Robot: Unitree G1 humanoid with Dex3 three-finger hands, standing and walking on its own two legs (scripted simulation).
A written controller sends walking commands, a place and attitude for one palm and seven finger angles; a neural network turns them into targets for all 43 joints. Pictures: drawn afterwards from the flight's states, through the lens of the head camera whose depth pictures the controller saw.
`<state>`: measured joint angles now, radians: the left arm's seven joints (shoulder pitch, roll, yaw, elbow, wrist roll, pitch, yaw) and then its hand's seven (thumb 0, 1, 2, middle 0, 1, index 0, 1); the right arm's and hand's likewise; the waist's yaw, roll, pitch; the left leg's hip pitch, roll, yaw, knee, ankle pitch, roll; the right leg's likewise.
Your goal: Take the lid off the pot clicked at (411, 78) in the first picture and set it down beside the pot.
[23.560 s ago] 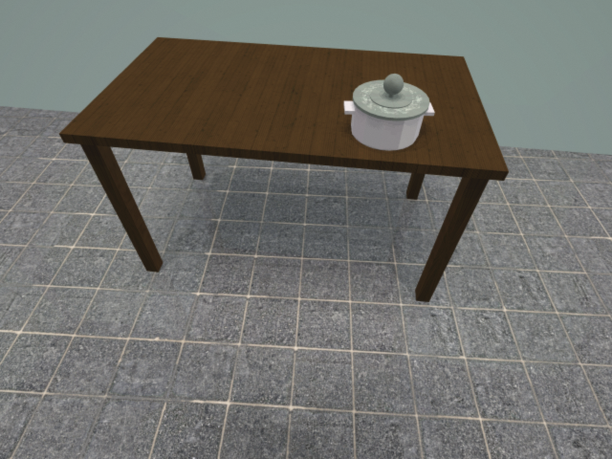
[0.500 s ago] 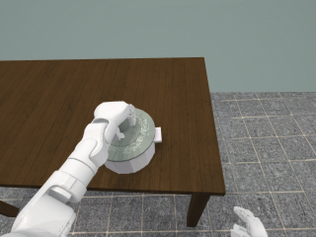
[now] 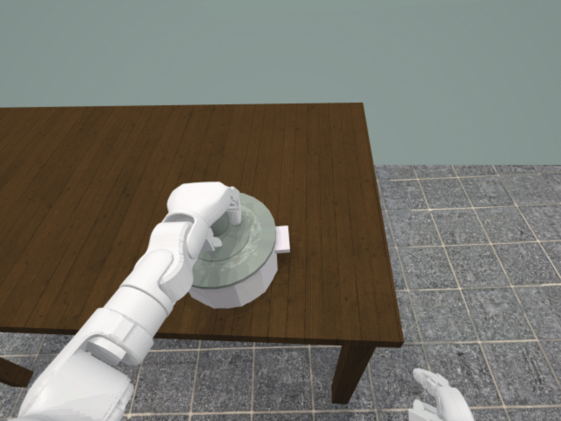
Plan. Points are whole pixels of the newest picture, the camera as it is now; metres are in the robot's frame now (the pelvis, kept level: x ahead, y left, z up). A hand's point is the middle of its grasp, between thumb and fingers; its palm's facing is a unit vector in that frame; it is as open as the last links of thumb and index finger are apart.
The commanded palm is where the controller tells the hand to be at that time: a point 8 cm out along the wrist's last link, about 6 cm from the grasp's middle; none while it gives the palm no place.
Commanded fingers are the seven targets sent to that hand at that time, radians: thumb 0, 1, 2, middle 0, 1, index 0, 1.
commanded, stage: close the fingers and squeeze the knob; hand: left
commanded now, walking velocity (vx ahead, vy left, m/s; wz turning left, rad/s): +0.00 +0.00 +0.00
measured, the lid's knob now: (214, 221) +0.41 +0.13 +0.04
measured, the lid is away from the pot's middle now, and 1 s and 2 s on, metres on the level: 0.00 0.01 0.02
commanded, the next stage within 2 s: lift the lid straight up in 0.06 s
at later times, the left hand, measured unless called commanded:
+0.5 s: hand (212, 228) +0.38 +0.12 +0.07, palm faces -0.29 -0.05 -0.96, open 6.9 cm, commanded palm +0.37 +0.12 +0.15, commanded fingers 0.00 0.80 0.74 -0.95 -1.03 -0.95 -1.03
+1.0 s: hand (209, 205) +0.39 +0.12 +0.11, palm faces -0.25 -0.05 -0.97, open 6.9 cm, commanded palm +0.37 +0.13 +0.19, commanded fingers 0.00 0.80 0.74 -0.95 -1.03 -0.95 -1.03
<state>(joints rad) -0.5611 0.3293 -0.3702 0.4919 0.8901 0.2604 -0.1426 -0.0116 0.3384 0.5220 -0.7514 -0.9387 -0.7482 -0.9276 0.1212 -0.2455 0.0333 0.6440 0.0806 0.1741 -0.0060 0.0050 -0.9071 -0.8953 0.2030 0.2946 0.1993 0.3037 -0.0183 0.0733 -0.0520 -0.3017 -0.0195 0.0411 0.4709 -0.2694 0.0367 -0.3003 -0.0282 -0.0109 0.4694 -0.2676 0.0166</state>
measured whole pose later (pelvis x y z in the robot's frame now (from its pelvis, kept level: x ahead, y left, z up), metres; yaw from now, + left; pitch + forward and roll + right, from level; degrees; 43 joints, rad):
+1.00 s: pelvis -0.01 -0.01 +0.00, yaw +1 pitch +3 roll +0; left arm -0.65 0.38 -0.39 0.41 0.85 0.33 -0.26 0.00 0.32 0.54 -0.75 -0.95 -0.76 -0.95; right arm 0.08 -0.26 0.06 0.65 0.08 0.16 -0.02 0.01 -0.91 -0.90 0.20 0.29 0.20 0.30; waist -0.01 0.09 -0.03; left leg -0.24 -0.01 0.02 0.43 -0.24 0.02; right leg -0.24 -0.02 -0.03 0.45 -0.25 0.00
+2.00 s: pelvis -0.02 -0.01 +0.00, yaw +1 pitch +2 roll +0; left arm -0.89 0.40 -0.40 0.44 0.85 0.39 -0.40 0.00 0.32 0.55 -0.76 -0.95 -0.76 -0.95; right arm 0.08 -0.26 0.07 0.66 0.08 0.11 -0.02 0.01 -0.91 -0.90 0.20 0.29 0.20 0.30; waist 0.00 0.09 -0.03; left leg -0.23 -0.03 0.02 0.40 -0.22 0.03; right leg -0.23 -0.04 -0.03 0.44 -0.24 0.01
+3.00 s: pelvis -0.02 +0.01 +0.01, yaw +2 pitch +3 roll +0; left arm -0.82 0.58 -0.26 0.42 0.86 0.27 -0.48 0.00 0.32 0.55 -0.76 -0.95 -0.76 -0.95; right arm 0.12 -0.28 0.06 0.64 0.08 0.10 -0.03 0.01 -0.91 -0.90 0.20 0.29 0.20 0.30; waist -0.01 0.08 -0.01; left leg -0.25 -0.04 0.01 0.40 -0.20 0.05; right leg -0.23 -0.05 -0.04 0.39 -0.21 0.03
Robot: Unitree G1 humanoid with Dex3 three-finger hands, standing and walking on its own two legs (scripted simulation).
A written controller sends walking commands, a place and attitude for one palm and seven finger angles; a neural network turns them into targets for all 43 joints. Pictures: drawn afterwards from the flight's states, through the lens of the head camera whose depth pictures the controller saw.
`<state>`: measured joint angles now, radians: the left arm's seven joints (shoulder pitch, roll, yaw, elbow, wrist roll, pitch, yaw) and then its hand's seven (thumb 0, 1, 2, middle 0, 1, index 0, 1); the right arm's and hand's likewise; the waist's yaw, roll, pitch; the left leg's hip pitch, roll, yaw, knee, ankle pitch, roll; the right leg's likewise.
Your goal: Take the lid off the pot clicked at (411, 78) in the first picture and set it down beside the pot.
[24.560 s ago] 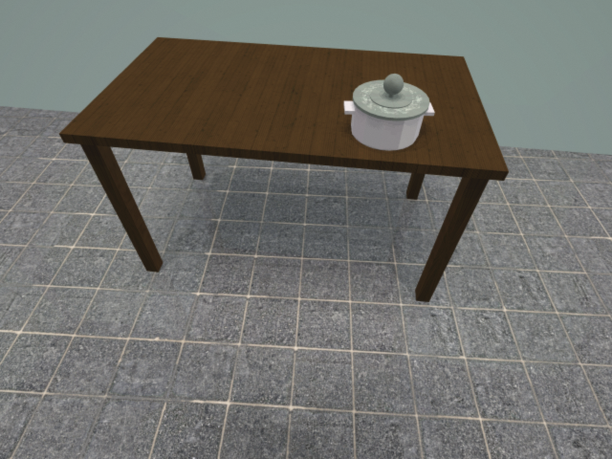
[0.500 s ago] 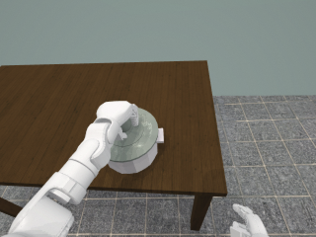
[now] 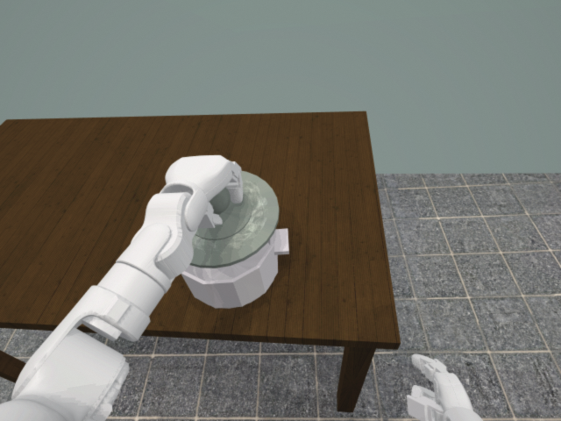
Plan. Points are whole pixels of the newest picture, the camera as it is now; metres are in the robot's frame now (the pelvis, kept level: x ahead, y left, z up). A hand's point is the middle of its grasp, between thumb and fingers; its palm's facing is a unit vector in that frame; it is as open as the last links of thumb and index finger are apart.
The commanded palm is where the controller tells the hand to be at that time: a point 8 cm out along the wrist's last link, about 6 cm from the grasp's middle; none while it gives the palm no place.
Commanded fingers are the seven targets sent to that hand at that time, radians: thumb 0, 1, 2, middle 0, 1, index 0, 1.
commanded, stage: lift the lid straight up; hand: left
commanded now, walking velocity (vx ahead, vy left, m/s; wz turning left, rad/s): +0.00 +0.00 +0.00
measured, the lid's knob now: (214, 198) +0.42 +0.13 +0.10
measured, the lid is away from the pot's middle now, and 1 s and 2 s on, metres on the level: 0.01 0.02 0.10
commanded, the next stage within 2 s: move the lid sideways beside the pot in 1.16 s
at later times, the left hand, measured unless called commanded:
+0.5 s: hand (197, 186) +0.40 +0.14 +0.14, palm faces -0.20 -0.04 -0.98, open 6.9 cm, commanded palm +0.38 +0.14 +0.23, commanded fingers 0.00 0.80 0.74 -0.95 -1.03 -0.95 -1.03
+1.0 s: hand (197, 160) +0.42 +0.13 +0.18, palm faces -0.18 -0.03 -0.98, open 6.9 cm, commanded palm +0.39 +0.14 +0.26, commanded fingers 0.00 0.80 0.74 -0.95 -1.03 -0.95 -1.03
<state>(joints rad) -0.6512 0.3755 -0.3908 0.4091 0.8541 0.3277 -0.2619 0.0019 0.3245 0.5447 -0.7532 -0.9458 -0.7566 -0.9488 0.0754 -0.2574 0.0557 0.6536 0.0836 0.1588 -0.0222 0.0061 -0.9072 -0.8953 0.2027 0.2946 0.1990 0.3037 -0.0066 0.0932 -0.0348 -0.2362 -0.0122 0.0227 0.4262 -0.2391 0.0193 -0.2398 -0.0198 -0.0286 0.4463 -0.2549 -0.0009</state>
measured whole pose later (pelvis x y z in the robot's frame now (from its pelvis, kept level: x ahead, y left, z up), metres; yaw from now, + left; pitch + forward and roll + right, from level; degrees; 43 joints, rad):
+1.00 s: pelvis -0.01 +0.01 +0.00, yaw +1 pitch +2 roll +0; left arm -0.89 0.40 -0.40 0.44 0.85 0.39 -0.40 0.00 0.32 0.55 -0.76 -0.95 -0.76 -0.95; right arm 0.08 -0.26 0.07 0.66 0.08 0.11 -0.02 0.01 -0.91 -0.90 0.20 0.29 0.20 0.30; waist 0.00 0.09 -0.03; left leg -0.23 -0.03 0.02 0.40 -0.22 0.03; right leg -0.23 -0.04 -0.03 0.44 -0.24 0.01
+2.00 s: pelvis -0.01 +0.02 +0.00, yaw +1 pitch +3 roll +0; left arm -0.82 0.58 -0.26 0.42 0.86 0.27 -0.48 0.00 0.32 0.55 -0.76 -0.95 -0.76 -0.95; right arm 0.12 -0.28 0.06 0.64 0.08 0.10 -0.03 0.01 -0.91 -0.90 0.20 0.29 0.20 0.30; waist -0.01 0.08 -0.01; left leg -0.25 -0.04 0.01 0.40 -0.20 0.05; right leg -0.23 -0.05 -0.04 0.39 -0.21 0.03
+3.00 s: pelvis -0.01 +0.03 +0.00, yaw +2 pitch +5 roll -1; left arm -0.88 0.77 -0.09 0.66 0.89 0.04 -0.51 -0.01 0.33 0.54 -0.76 -0.95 -0.76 -0.95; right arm 0.17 -0.29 0.05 0.65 0.10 0.16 -0.05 0.00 -0.91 -0.89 0.21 0.29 0.20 0.30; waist -0.04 0.06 0.00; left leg -0.30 -0.04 0.00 0.41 -0.20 0.06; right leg -0.25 -0.05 -0.06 0.34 -0.18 0.03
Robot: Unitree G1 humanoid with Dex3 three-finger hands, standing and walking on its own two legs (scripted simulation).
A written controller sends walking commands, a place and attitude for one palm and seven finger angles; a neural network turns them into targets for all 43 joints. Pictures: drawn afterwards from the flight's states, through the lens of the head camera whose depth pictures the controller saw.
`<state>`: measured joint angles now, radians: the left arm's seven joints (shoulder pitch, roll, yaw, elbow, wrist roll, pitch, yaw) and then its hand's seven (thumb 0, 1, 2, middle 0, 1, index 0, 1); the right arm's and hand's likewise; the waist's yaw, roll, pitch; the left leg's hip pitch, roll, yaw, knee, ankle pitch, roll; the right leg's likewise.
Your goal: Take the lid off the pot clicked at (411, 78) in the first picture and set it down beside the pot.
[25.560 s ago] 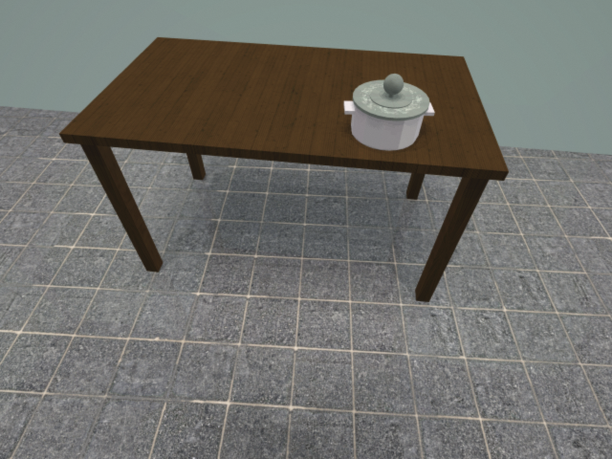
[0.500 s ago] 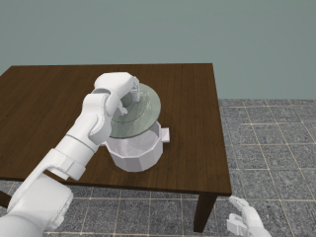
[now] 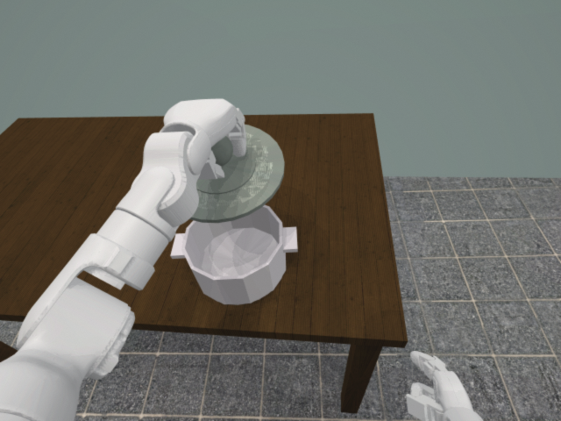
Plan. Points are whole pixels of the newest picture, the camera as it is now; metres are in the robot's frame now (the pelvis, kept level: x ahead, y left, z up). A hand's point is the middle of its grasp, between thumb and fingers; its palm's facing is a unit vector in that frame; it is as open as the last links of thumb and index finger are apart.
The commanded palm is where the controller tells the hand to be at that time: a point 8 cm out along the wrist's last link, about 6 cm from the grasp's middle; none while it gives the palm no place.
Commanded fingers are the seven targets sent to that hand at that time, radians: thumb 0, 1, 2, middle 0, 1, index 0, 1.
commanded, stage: lift the lid straight up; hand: left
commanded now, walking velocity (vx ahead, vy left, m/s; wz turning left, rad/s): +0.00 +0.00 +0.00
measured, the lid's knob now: (215, 149) +0.45 +0.11 +0.17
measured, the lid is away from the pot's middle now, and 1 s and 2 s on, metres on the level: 0.02 0.10 0.20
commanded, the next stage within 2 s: move the lid sideways beside the pot in 0.16 s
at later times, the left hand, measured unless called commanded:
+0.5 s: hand (189, 154) +0.43 +0.14 +0.19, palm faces -0.18 -0.05 -0.98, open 6.9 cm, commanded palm +0.39 +0.16 +0.26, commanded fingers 0.00 0.80 0.74 -0.95 -1.03 -0.95 -1.03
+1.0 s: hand (144, 163) +0.42 +0.21 +0.18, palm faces -0.22 -0.01 -0.97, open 6.9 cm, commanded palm +0.40 +0.22 +0.26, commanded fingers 0.00 0.80 0.74 -0.95 -1.03 -0.95 -1.03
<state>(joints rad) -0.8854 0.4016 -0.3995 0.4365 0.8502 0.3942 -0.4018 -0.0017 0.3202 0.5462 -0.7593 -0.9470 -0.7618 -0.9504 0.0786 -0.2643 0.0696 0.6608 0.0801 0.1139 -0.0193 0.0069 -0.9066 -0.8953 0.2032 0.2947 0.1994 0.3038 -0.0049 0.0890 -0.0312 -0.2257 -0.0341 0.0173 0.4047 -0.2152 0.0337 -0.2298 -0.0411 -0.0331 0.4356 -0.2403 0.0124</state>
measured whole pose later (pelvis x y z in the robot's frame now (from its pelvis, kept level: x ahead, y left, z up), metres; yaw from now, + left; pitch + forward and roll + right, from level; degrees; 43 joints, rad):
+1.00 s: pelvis +0.00 +0.01 +0.00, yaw +0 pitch +3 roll +0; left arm -0.82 0.58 -0.26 0.42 0.86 0.27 -0.48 0.00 0.32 0.55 -0.76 -0.95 -0.76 -0.95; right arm 0.12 -0.28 0.06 0.64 0.08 0.10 -0.03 0.01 -0.91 -0.90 0.20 0.29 0.20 0.30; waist -0.01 0.08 -0.01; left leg -0.25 -0.04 0.01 0.40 -0.20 0.05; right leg -0.23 -0.05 -0.04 0.39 -0.21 0.03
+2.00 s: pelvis -0.01 +0.02 +0.00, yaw +1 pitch +5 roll -1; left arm -0.88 0.77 -0.09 0.66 0.89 0.04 -0.51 -0.01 0.33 0.54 -0.76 -0.95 -0.76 -0.95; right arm 0.17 -0.29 0.05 0.65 0.10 0.16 -0.05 0.00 -0.91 -0.89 0.21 0.29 0.20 0.30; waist -0.04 0.06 0.00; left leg -0.30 -0.04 0.00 0.41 -0.20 0.06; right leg -0.25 -0.05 -0.06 0.34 -0.18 0.03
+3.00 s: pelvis +0.00 +0.03 +0.00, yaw +1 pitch +7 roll -2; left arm -0.78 0.82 0.00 0.71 0.88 -0.08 -0.48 -0.01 0.33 0.54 -0.75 -0.95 -0.75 -0.96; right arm 0.19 -0.31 0.02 0.66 0.09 0.20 -0.05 0.00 -0.91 -0.89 0.21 0.29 0.20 0.30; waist -0.04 0.05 0.00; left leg -0.34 -0.04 0.00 0.44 -0.22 0.07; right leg -0.28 -0.04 -0.05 0.35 -0.18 0.04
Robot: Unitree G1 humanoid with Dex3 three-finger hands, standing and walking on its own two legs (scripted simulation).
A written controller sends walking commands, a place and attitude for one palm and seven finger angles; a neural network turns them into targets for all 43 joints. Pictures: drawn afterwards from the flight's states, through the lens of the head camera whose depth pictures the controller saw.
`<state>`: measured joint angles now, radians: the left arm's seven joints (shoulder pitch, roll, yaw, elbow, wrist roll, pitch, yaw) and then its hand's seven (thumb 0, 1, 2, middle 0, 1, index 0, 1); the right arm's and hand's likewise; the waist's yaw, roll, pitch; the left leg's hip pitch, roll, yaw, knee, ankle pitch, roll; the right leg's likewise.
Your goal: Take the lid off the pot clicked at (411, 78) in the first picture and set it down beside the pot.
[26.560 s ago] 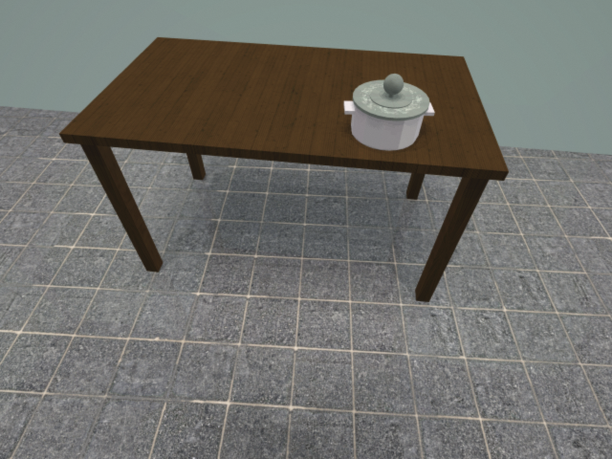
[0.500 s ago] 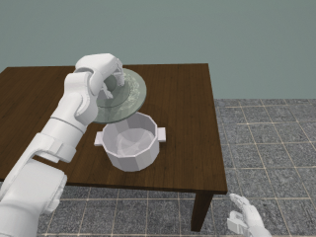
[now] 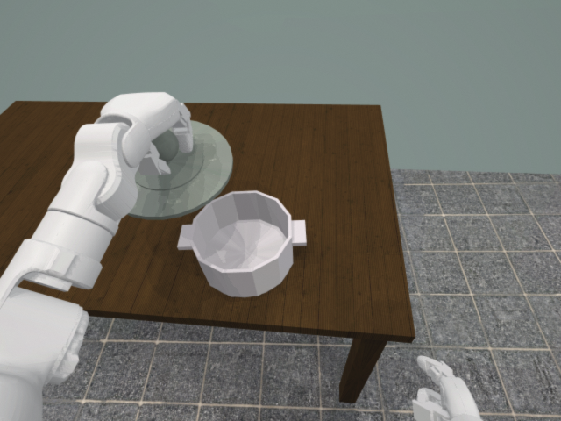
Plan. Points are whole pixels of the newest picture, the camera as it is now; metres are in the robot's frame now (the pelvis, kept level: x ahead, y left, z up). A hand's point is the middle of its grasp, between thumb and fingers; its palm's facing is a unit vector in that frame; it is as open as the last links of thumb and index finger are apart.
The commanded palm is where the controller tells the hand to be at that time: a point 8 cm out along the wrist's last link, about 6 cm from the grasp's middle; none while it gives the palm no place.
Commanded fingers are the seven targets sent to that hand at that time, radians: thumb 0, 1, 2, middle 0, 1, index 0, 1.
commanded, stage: move the lid sideways beside the pot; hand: left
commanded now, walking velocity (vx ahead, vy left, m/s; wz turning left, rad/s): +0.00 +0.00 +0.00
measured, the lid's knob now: (160, 145) +0.45 +0.19 +0.17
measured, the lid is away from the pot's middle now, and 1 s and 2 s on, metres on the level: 0.10 0.20 0.24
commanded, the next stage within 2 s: lower the lid onto the table in 1.30 s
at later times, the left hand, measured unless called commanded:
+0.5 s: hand (115, 154) +0.42 +0.25 +0.18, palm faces -0.25 -0.02 -0.97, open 6.9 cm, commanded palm +0.40 +0.25 +0.26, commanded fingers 0.00 0.80 0.74 -0.95 -1.03 -0.95 -1.03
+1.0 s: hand (85, 151) +0.43 +0.29 +0.18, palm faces -0.29 -0.02 -0.96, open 6.9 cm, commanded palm +0.41 +0.30 +0.26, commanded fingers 0.00 0.80 0.74 -0.95 -1.03 -0.95 -1.03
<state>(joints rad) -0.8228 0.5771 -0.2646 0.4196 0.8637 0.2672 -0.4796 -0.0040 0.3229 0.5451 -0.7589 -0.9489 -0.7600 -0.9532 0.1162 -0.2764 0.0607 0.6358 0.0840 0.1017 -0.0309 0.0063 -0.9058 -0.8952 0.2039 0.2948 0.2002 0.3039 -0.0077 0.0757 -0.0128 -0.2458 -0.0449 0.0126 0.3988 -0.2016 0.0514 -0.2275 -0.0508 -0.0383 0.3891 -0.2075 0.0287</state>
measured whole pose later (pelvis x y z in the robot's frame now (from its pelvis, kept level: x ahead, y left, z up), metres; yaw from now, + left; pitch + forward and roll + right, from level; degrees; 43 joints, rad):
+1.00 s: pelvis +0.00 +0.00 +0.00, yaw +1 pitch +5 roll -1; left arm -0.88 0.77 -0.09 0.66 0.89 0.04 -0.51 -0.01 0.33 0.54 -0.76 -0.95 -0.76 -0.95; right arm 0.17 -0.29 0.05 0.65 0.10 0.16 -0.05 0.00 -0.91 -0.89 0.21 0.29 0.20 0.30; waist -0.04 0.06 0.00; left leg -0.30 -0.04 0.00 0.41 -0.20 0.06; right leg -0.25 -0.05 -0.06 0.34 -0.18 0.03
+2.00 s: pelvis +0.01 +0.01 +0.00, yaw +1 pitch +7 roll -2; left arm -0.78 0.82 0.00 0.71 0.88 -0.08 -0.48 -0.01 0.33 0.54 -0.75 -0.95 -0.75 -0.96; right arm 0.19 -0.31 0.02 0.66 0.09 0.20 -0.05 0.00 -0.91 -0.89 0.21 0.29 0.20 0.30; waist -0.04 0.05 0.00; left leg -0.34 -0.04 0.00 0.44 -0.22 0.07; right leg -0.28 -0.04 -0.05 0.35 -0.18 0.04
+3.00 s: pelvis +0.01 +0.01 +0.00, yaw +0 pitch +8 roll -2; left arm -0.70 0.77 0.03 0.84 0.91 -0.21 -0.37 -0.01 0.34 0.54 -0.75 -0.95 -0.75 -0.96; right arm 0.21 -0.29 0.01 0.68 0.08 0.19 -0.07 0.00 -0.90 -0.89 0.21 0.30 0.20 0.30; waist -0.05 0.04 -0.02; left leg -0.39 -0.03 0.01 0.49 -0.25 0.07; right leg -0.33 -0.04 -0.04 0.39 -0.20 0.04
